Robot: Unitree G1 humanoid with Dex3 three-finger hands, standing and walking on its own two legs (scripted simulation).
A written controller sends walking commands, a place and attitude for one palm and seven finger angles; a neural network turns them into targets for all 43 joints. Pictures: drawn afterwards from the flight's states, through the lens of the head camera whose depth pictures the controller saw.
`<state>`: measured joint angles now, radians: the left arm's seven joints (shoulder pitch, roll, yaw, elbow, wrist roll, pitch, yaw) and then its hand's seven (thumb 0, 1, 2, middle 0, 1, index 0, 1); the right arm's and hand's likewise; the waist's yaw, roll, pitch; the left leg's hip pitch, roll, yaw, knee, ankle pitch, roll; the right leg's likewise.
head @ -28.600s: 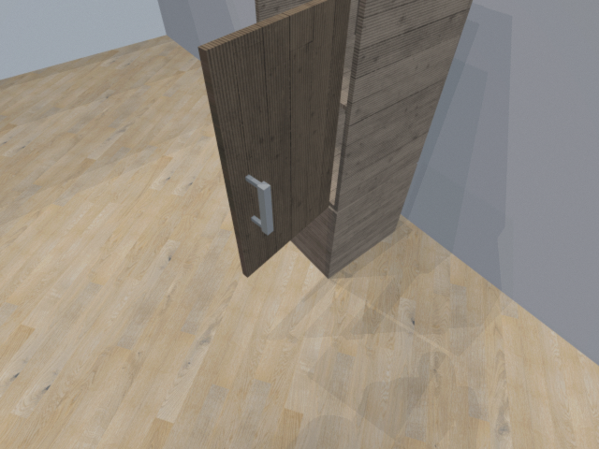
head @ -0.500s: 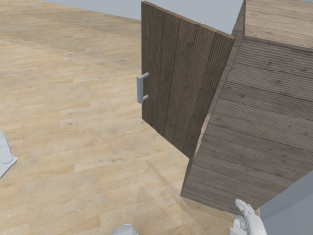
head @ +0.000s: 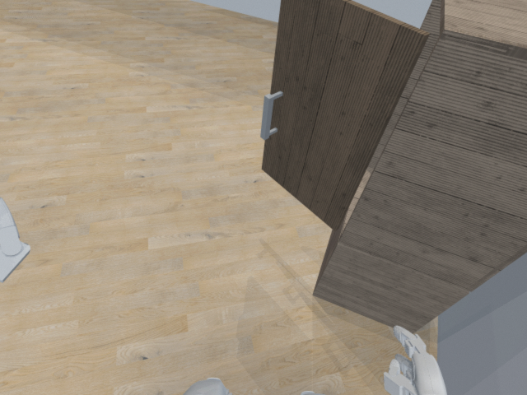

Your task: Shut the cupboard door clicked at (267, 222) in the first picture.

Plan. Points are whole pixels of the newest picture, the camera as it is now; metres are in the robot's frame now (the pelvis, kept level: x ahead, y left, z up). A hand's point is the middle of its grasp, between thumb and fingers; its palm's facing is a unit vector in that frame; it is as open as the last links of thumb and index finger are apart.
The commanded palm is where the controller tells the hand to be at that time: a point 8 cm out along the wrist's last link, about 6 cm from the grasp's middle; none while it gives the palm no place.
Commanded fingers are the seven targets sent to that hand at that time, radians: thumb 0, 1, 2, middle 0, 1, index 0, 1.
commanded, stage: stop stepping back and stand still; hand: left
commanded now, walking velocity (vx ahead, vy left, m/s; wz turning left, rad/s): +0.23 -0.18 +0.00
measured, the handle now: (271, 115) +0.83 +0.05 -0.07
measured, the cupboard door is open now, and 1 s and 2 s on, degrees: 64 64 64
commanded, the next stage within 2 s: let the arm hang, fingers relaxed in 1.30 s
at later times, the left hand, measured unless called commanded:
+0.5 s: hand out of the picture +0.15 +0.27 +0.17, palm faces +0.38 -0.86 -0.35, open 7.4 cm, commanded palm +0.08 +0.30 +0.20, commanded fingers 0.00 0.90 0.90 -0.20 -0.30 -0.20 -0.30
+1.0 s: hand (23, 279) +0.18 +0.26 +0.18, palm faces +0.32 -0.85 -0.42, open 7.4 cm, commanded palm +0.11 +0.31 +0.20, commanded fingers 0.00 0.90 0.90 -0.20 -0.30 -0.20 -0.30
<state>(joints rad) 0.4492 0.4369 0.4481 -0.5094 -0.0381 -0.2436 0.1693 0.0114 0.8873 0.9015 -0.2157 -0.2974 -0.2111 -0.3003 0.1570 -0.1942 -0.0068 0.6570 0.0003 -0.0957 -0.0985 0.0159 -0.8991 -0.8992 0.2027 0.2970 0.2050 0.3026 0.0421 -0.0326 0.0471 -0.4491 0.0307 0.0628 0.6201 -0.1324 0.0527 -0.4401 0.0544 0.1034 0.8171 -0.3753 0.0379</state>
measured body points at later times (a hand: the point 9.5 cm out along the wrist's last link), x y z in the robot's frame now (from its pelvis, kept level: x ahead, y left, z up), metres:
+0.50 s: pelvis -0.10 +0.02 +0.01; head -0.12 +0.05 +0.45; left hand +0.12 +0.32 +0.19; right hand -0.04 -0.26 -0.08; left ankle -0.02 +0.10 -0.72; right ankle -0.17 -0.08 -0.71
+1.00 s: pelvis -0.07 +0.03 +0.01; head -0.06 +0.04 +0.46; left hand +0.15 +0.31 +0.20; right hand +0.04 -0.22 -0.07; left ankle -0.02 +0.14 -0.72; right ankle -0.15 -0.05 -0.72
